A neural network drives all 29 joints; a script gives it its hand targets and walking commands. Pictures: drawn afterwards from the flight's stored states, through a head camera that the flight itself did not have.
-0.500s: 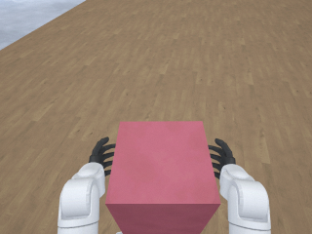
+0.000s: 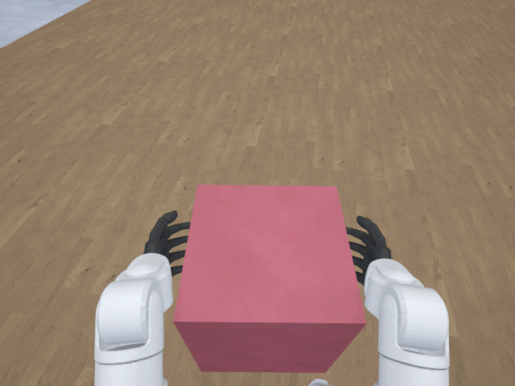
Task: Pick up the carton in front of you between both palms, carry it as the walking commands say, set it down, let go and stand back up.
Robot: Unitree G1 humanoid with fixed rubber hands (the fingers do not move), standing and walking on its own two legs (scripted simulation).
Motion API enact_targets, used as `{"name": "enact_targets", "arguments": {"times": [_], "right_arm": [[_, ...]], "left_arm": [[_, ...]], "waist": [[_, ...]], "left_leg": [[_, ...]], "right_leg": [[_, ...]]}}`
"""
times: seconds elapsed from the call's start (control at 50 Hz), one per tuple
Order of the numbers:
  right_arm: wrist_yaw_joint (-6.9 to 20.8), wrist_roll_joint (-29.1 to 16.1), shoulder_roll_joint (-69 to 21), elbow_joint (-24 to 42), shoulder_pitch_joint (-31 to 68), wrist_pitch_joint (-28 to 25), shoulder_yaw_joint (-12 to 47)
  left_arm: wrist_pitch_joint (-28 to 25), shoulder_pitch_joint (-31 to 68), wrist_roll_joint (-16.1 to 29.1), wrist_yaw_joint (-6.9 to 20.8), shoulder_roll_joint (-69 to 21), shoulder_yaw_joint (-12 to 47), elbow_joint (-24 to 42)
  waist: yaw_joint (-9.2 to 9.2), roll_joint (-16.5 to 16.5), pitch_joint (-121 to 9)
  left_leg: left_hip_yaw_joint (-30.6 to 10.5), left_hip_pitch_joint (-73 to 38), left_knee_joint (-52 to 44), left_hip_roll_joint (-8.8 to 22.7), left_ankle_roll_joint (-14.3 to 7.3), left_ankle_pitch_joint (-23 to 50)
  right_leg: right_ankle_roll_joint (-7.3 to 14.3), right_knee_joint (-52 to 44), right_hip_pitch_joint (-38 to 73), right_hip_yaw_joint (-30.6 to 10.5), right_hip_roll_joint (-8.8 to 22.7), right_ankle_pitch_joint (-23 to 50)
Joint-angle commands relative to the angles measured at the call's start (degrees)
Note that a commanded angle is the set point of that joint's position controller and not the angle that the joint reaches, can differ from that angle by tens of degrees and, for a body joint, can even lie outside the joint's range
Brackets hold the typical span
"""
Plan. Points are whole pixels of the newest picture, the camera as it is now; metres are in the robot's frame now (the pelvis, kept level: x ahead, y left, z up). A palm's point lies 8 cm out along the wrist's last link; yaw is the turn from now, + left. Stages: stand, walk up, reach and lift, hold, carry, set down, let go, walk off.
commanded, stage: carry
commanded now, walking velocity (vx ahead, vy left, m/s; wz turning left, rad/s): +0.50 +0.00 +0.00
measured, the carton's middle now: (265, 284) +0.28 +0.00 +0.01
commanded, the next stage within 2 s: none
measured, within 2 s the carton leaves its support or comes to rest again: neither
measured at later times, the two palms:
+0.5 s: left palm (206, 131) +0.58 +0.12 +0.08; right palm (345, 137) +0.60 -0.18 +0.07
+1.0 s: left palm (213, 102) +0.76 +0.13 +0.05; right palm (328, 109) +0.75 -0.17 +0.04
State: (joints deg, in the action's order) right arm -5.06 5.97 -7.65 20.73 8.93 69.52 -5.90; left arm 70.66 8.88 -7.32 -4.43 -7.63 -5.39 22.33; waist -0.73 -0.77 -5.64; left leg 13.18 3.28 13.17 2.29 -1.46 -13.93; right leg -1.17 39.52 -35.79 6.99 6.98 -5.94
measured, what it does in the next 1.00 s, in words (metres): walks ahead: right foot, then left foot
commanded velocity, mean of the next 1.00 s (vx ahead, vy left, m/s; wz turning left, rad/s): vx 0.13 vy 0.00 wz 0.00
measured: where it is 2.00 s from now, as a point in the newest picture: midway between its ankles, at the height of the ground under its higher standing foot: (256, 344)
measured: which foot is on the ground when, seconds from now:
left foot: down 0.00-0.14, up 0.16-0.56, down 0.58-1.00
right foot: up 0.00-0.12, down 0.14-0.58, up 0.60-0.70, down 0.72-1.00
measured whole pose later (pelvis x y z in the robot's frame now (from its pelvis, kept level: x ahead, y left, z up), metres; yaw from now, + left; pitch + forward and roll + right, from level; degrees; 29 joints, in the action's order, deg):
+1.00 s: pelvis +0.49 -0.02 -0.01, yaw +0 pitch +4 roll +1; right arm -3.8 9.0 -7.4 9.7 6.6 60.7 -4.9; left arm 61.1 6.7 -9.5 -2.8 -7.4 -5.2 10.4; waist -0.4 -0.7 -7.2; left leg 13.1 20.2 31.6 3.2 -1.7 -13.3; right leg -1.8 28.9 -7.4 7.4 3.6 -22.3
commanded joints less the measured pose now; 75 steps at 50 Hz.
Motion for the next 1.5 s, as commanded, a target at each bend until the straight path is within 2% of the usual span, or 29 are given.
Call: {"name": "enact_targets", "arguments": {"times": [0.0,0.08,0.1,0.12,0.14,0.16,0.18,0.2,0.22,0.24,0.28,0.38,0.46,0.5,0.54,0.56,0.58,0.6,0.62,0.66,0.72,0.74,0.78,0.86,0.92,1.06,1.28,1.36,1.48], "right_arm": [[15.53,-22.32,-50.00,0.51,22.58,1.04,39.41],[15.38,-22.03,-50.49,0.13,24.12,0.79,39.56],[15.30,-22.17,-50.54,0.33,24.62,0.74,39.85],[15.23,-22.22,-50.35,0.29,24.52,0.74,40.18],[15.18,-22.42,-50.27,0.33,24.76,0.81,40.61],[15.00,-22.44,-51.11,2.53,26.50,0.84,41.61],[15.09,-22.59,-51.50,1.93,26.69,0.34,41.67],[15.18,-23.04,-53.61,2.00,27.73,-0.40,42.31],[15.26,-23.44,-55.10,2.14,27.88,-1.16,42.60],[15.28,-23.55,-56.43,2.14,27.72,-1.85,42.97],[15.03,-23.51,-57.72,2.24,26.15,-2.98,43.40],[13.77,-21.24,-56.62,2.62,20.07,-4.29,43.60],[13.41,-22.09,-52.79,6.87,22.22,-2.77,43.69],[13.58,-22.40,-50.64,7.16,22.46,-1.43,43.09],[13.89,-22.29,-48.81,6.14,22.08,-0.11,42.14],[14.05,-22.28,-47.35,5.43,22.40,0.63,41.33],[14.27,-21.79,-46.39,4.28,22.69,1.04,40.53],[14.43,-21.84,-46.62,1.45,20.65,1.18,39.55],[14.48,-22.00,-47.40,0.63,19.63,1.01,39.03],[14.62,-22.06,-50.87,0.42,21.85,0.50,39.17],[14.95,-21.67,-54.23,-0.42,22.81,-0.74,40.22],[15.22,-21.60,-54.69,-0.12,24.38,-1.21,40.87],[15.44,-21.10,-55.24,-2.40,24.00,-2.17,41.30],[15.70,-19.07,-53.49,-6.04,22.03,-5.71,40.85],[15.87,-18.25,-52.99,-6.51,22.59,-9.15,40.65],[15.32,-14.58,-49.77,-9.07,21.05,-16.01,38.17],[14.65,-4.52,-46.20,-24.83,23.74,-29.10,25.59],[15.42,-4.49,-50.27,-27.41,26.67,-32.72,25.91],[16.07,-7.28,-52.82,-24.72,27.49,-32.44,30.12]], "left_arm": [[-0.06,22.76,22.30,13.27,-50.81,40.83,-0.69],[-0.04,24.80,23.35,14.15,-50.87,40.69,-0.93],[-0.16,24.05,23.45,14.28,-51.03,40.32,-1.44],[-0.35,23.49,23.42,14.43,-50.95,39.76,-2.10],[-0.51,22.49,22.90,14.57,-50.63,39.37,-2.63],[-1.31,23.47,22.85,14.96,-51.02,39.20,-3.96],[-1.80,22.16,24.07,15.10,-53.15,39.47,-3.80],[-2.41,23.13,24.49,15.19,-54.63,39.68,-2.63],[-3.01,23.98,24.61,15.20,-56.39,40.17,-1.90],[-3.58,24.66,24.70,15.18,-57.53,40.59,-1.00],[-4.38,24.32,25.16,15.23,-58.14,41.20,0.35],[-4.75,20.10,25.02,15.93,-54.94,41.55,2.23],[-3.72,19.57,24.52,15.47,-51.19,40.64,4.65],[-2.76,19.26,23.82,14.93,-49.17,39.91,4.73],[-1.58,20.10,23.19,14.54,-47.09,39.15,4.09],[-0.94,20.51,22.78,14.36,-45.90,38.83,3.62],[0.02,22.02,22.99,14.12,-44.85,39.17,3.69],[0.78,22.83,23.36,13.96,-44.71,39.68,3.80],[1.03,23.36,23.41,13.97,-45.47,39.79,3.41],[0.57,25.62,23.64,14.27,-48.50,40.55,2.30],[-0.89,25.53,23.53,14.74,-52.22,41.52,0.36],[-1.58,25.56,23.05,14.92,-53.38,41.65,-0.60],[-2.42,24.80,22.05,15.24,-53.67,41.43,-2.52],[-6.24,20.69,19.80,15.63,-52.94,39.77,-7.94],[-9.95,20.85,18.55,15.60,-52.81,39.15,-8.54],[-17.04,19.75,15.38,15.00,-49.62,37.06,-10.74],[-30.39,23.62,6.12,14.84,-45.23,24.71,-26.79],[-33.86,26.34,5.82,15.61,-49.00,24.60,-29.40],[-33.44,25.93,7.81,15.78,-51.80,28.25,-26.56]], "waist": [[-0.45,8.75,-6.27],[0.12,10.26,-5.13],[1.05,9.29,-7.71],[1.82,6.11,-11.68],[2.63,-2.06,-15.56],[2.26,-18.76,-19.84],[2.09,-16.74,-19.15],[2.14,-12.10,-18.46],[1.96,-5.16,-18.38],[1.64,-2.57,-17.68],[1.42,-4.02,-17.15],[1.26,-6.81,-14.12],[1.49,-9.21,-11.65],[1.44,-8.46,-10.66],[0.55,-5.10,-9.73],[0.55,-2.82,-11.61],[0.09,6.21,-16.57],[-0.72,13.06,-20.71],[-0.33,13.21,-21.16],[0.29,9.54,-19.68],[0.54,7.66,-19.69],[0.68,4.45,-18.47],[0.51,0.61,-16.74],[0.74,-0.11,-17.45],[0.73,-0.31,-17.31],[0.81,-0.22,-16.94],[0.86,-1.19,-14.41],[0.77,-1.53,-14.95],[0.75,-0.29,-15.51]], "left_leg": [[-5.14,-9.31,-3.45,12.04,-4.56,20.88],[-2.25,-9.65,2.86,12.00,-2.46,30.89],[0.37,-7.62,10.27,10.51,-1.34,35.02],[2.05,-2.34,21.53,7.99,0.25,33.62],[1.12,9.41,35.65,5.34,2.26,19.66],[-2.55,27.92,52.87,-2.26,4.35,-5.65],[-10.68,32.76,60.42,-1.73,2.75,-12.73],[-12.86,34.24,63.41,1.06,1.36,-11.41],[-13.30,34.32,61.86,3.40,0.60,-8.47],[-13.57,33.09,57.59,5.20,0.23,-5.34],[-11.82,30.33,50.67,5.23,0.59,-2.09],[-5.83,28.58,31.31,2.15,2.46,1.70],[-2.40,23.09,19.19,-0.39,2.49,11.30],[-0.88,17.96,14.16,-0.82,2.52,16.51],[0.23,7.04,5.31,-0.38,2.63,26.89],[-3.57,-1.28,7.03,4.35,2.53,37.70],[-13.35,-12.62,13.21,14.39,-2.39,62.76],[-20.25,-18.75,13.53,19.26,-8.41,67.07],[-21.77,-15.95,9.91,19.92,-9.85,59.13],[-17.84,-10.99,6.94,17.28,-7.60,43.38],[-10.03,-2.29,8.03,11.48,-1.58,25.99],[-7.53,-2.37,9.99,10.01,-0.69,25.23],[-7.47,0.92,14.03,8.94,-0.59,34.24],[-6.95,1.42,19.50,8.13,-0.88,43.61],[-6.22,2.10,20.46,7.37,-0.65,42.87],[-5.49,1.21,19.65,6.62,-0.44,40.45],[-5.41,3.46,19.23,6.93,-0.03,30.87],[-5.60,4.83,20.29,7.05,-0.16,26.34],[-6.32,3.79,19.13,7.70,-0.18,26.95]], "right_leg": [[0.69,-7.25,-0.27,3.73,-2.05,3.97],[2.57,-12.21,9.05,5.82,-3.69,3.84],[2.67,-14.13,17.92,8.53,-6.17,2.35],[2.63,-14.49,29.73,8.99,-7.17,-1.09],[4.73,-18.22,41.01,-7.56,3.73,-11.03],[13.23,-24.45,54.17,-33.59,18.30,-13.79],[14.24,-27.22,52.36,-35.51,17.82,-3.13],[13.18,-24.81,50.25,-27.92,16.28,5.72],[11.54,-23.50,47.83,-22.47,14.93,9.94],[9.96,-24.31,44.26,-18.20,13.91,10.84],[8.32,-26.61,40.67,-12.28,12.19,9.22],[7.91,-24.25,39.73,-0.37,8.29,27.61],[6.06,-21.63,38.01,4.17,6.14,33.22],[4.76,-18.46,36.47,5.08,5.37,29.29],[1.71,-11.00,31.21,6.45,3.25,23.40],[-0.10,-7.03,26.38,5.90,2.09,15.84],[-2.18,1.16,19.00,3.57,0.03,-3.09],[-2.76,5.14,13.54,0.66,-2.85,-20.56],[-2.12,5.04,13.60,-2.15,-2.90,-28.36],[-0.69,-6.87,16.53,-3.77,-1.56,-28.57],[-1.36,-18.91,28.34,-1.68,-0.53,-7.49],[-1.30,-18.91,26.57,-3.03,1.75,-3.81],[-1.10,-13.92,28.77,-2.52,3.18,10.37],[-0.93,-11.23,28.36,-2.08,2.36,21.77],[-1.04,-10.73,28.42,-1.97,2.00,25.10],[-0.75,-11.32,29.19,-1.97,1.60,26.27],[0.34,-12.63,30.39,-2.80,3.09,26.97],[1.04,-11.67,30.73,-3.27,3.64,26.78],[1.43,-11.62,29.07,-3.12,2.40,16.64]]}}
